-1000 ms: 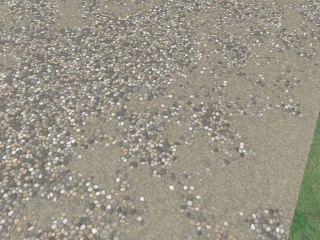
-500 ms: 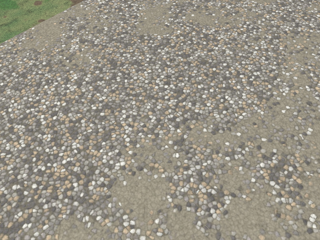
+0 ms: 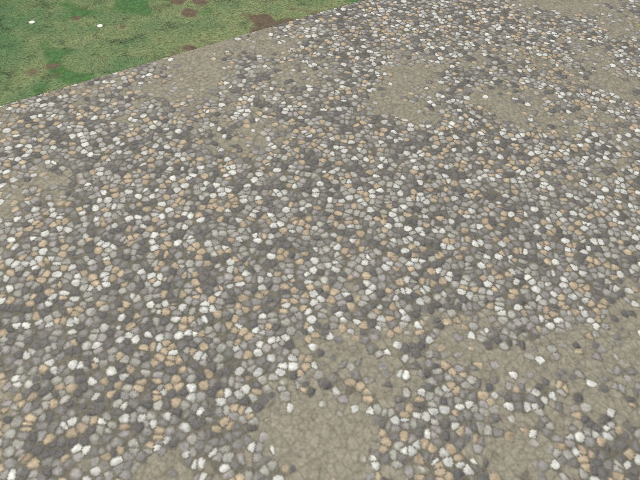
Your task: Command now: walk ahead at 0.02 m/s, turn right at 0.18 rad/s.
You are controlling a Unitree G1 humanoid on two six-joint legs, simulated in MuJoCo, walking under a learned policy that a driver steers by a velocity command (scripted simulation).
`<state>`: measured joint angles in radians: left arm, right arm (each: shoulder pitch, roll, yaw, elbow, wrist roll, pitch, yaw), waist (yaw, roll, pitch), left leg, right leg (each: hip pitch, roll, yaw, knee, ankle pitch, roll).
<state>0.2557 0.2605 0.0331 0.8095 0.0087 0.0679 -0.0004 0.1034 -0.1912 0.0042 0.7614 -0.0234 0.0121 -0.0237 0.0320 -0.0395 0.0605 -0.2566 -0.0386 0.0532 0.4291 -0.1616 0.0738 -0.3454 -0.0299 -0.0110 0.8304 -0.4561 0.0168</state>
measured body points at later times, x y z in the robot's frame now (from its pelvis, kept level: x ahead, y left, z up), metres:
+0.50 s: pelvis -0.03 -0.02 +0.00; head +0.00 -0.04 +0.45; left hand +0.14 +0.24 -0.10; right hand +0.02 -0.32 -0.13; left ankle +0.01 +0.12 -0.69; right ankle -0.05 -0.10 -0.74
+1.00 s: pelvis -0.03 +0.01 +0.00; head +0.00 +0.01 +0.45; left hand +0.21 +0.19 -0.12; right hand -0.08 -0.27 -0.11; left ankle +0.02 +0.10 -0.74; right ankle -0.12 -0.07 -0.70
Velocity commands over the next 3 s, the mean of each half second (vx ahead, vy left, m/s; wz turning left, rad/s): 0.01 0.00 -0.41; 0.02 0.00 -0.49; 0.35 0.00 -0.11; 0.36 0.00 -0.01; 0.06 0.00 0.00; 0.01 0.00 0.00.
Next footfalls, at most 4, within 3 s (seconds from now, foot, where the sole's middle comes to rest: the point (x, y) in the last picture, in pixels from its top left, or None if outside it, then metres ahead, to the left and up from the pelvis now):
0.20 right None -0.01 -0.11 -0.78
0.66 left None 0.06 0.08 -0.78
1.08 right None -0.07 -0.08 -0.78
1.54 left None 0.32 -0.09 -0.78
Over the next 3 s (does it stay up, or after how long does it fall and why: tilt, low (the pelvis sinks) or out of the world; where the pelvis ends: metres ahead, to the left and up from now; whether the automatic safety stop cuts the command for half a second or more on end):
stays up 0.42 -0.22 0.00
